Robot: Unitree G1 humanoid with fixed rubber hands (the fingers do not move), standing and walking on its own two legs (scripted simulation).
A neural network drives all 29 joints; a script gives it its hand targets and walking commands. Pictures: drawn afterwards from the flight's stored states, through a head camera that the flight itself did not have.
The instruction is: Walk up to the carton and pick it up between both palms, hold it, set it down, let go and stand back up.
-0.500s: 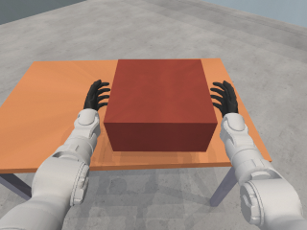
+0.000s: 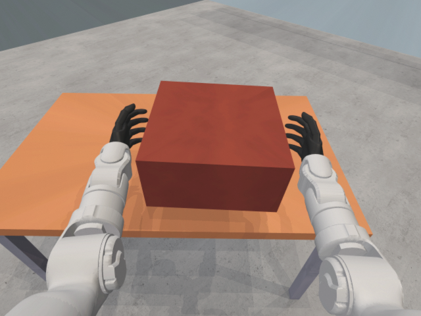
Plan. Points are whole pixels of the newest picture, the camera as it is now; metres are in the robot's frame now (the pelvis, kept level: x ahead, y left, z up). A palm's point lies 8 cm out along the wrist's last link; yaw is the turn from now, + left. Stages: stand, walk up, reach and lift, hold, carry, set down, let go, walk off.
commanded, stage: reach and lift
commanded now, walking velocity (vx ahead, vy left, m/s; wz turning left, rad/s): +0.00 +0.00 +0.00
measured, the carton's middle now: (214, 141) +0.48 +0.01 +0.08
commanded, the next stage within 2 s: hold in 1.24 s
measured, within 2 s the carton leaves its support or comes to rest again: neither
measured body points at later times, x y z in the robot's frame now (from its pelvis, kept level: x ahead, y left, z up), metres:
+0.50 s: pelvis -0.01 +0.00 +0.00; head -0.05 +0.02 +0.45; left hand +0.37 +0.18 +0.15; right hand +0.35 -0.20 +0.15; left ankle +0.01 +0.12 -0.75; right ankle -0.02 -0.11 -0.75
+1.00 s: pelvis -0.01 +0.00 +0.00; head -0.04 +0.03 +0.45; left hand +0.37 +0.19 +0.16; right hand +0.36 -0.19 +0.15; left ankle +0.01 +0.12 -0.75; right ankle -0.03 -0.11 -0.75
